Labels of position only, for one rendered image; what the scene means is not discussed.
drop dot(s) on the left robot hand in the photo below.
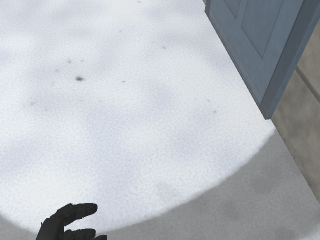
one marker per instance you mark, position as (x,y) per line
(53,228)

